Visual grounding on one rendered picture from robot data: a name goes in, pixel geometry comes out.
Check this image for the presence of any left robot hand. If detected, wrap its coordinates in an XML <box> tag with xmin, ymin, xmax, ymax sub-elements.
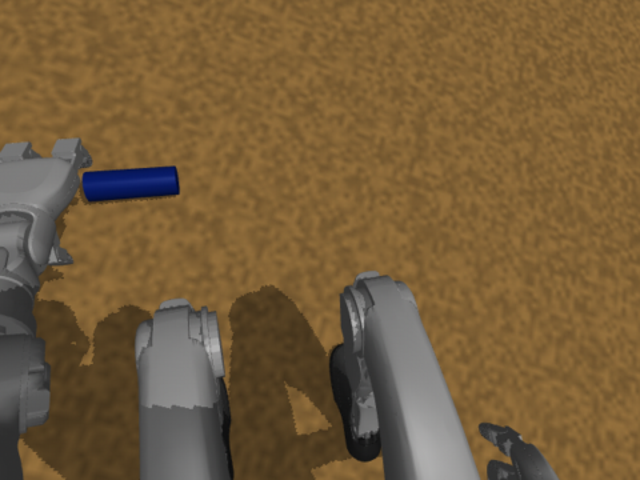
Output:
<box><xmin>0</xmin><ymin>138</ymin><xmax>93</xmax><ymax>266</ymax></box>

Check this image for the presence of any right robot foot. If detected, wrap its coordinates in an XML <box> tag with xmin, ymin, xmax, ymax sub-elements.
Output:
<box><xmin>329</xmin><ymin>343</ymin><xmax>381</xmax><ymax>462</ymax></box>

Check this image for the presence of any can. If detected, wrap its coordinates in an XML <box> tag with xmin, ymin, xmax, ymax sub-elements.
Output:
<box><xmin>82</xmin><ymin>166</ymin><xmax>180</xmax><ymax>202</ymax></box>

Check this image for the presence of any left robot arm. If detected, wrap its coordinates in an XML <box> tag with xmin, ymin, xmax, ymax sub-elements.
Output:
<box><xmin>0</xmin><ymin>204</ymin><xmax>56</xmax><ymax>480</ymax></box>

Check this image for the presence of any right robot hand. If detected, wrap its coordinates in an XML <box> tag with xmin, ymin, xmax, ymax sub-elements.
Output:
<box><xmin>479</xmin><ymin>423</ymin><xmax>559</xmax><ymax>480</ymax></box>

